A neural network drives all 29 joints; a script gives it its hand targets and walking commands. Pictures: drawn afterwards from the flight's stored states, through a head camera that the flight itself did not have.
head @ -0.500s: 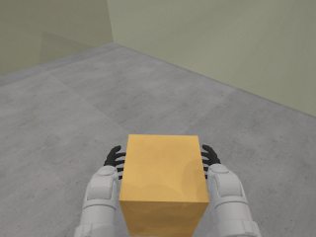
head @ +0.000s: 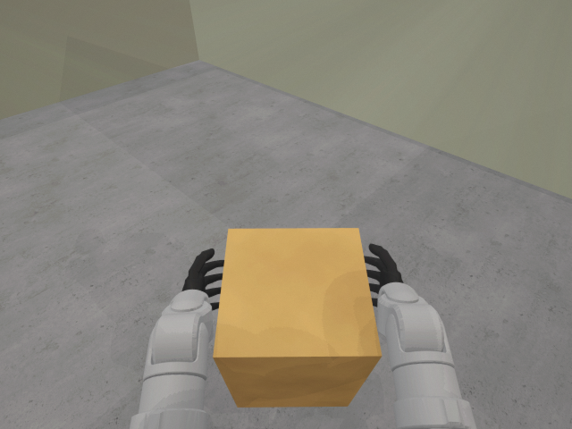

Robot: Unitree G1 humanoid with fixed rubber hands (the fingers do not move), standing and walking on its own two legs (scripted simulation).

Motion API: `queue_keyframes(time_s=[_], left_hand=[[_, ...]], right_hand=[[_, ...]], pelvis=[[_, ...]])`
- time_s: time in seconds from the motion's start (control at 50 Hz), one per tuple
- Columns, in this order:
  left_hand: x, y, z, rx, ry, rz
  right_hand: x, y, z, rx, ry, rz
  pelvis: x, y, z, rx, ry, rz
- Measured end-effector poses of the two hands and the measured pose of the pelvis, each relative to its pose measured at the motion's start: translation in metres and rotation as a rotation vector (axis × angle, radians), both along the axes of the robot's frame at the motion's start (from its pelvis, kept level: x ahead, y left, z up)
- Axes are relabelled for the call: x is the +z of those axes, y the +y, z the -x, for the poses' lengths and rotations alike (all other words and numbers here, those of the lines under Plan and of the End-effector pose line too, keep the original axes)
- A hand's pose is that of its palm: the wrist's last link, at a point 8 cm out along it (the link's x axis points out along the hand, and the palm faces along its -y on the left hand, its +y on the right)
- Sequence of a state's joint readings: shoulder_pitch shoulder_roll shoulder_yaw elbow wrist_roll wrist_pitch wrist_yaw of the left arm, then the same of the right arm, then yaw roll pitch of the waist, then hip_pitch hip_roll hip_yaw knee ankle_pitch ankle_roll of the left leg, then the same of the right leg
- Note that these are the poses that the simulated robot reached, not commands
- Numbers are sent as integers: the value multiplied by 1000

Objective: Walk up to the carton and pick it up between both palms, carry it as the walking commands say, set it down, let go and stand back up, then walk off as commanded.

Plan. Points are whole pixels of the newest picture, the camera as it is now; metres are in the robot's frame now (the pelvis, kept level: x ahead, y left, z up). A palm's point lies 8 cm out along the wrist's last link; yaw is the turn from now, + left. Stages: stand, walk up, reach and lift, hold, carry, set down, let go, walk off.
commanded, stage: carry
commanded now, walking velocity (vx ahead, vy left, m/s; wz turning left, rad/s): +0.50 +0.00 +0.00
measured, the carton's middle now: (293, 325) +0.29 +0.00 +0.00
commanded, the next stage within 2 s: none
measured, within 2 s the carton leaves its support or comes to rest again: neither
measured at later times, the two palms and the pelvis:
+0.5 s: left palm (234, 209) +0.46 +0.10 +0.09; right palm (395, 214) +0.45 -0.18 +0.08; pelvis +0.20 -0.03 -0.01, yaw +0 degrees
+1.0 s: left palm (231, 135) +0.76 +0.13 +0.07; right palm (346, 138) +0.74 -0.14 +0.07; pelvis +0.50 +0.02 +0.00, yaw -4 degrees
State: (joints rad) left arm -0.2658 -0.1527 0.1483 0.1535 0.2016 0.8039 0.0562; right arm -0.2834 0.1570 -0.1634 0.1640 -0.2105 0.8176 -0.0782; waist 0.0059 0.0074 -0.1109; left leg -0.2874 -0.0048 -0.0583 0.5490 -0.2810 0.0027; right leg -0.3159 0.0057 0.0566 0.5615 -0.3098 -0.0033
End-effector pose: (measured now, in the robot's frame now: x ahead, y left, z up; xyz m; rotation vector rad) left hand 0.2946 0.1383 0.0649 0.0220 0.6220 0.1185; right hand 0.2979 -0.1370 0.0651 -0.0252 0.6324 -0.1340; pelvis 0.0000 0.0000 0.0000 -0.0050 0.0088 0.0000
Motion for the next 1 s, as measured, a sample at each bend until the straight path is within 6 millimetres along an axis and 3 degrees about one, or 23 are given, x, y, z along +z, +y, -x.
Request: queue_keyframes(time_s=[0.2,0.32,0.42,0.52,0.62,0.74,0.88,1.0], left_hand=[[21,-21,-47,8,-29,27],[26,-14,-82,26,-15,47],[30,-28,-126,-7,17,44],[24,-42,-173,-5,17,36],[26,-26,-207,92,65,44],[32,-7,-280,137,20,46],[7,3,-398,41,10,54],[1,-7,-469,-57,114,58]], right_hand=[[22,-20,-42,-37,-33,-22],[29,-14,-80,-36,-19,-36],[25,-28,-110,-82,12,-58],[20,-42,-159,-86,12,-74],[25,-26,-222,4,64,-71],[26,-6,-302,47,22,-77],[2,3,-393,-44,6,-61],[1,-5,-441,-137,105,-55]], pelvis=[[1,-15,-57,10,73,14],[0,-10,-110,-17,102,-27],[3,-15,-160,-45,114,4],[-4,-29,-212,18,98,14],[9,-34,-266,30,102,-23],[6,-24,-340,18,83,-45],[-23,7,-446,-32,50,-44],[0,20,-500,-68,72,-15]])
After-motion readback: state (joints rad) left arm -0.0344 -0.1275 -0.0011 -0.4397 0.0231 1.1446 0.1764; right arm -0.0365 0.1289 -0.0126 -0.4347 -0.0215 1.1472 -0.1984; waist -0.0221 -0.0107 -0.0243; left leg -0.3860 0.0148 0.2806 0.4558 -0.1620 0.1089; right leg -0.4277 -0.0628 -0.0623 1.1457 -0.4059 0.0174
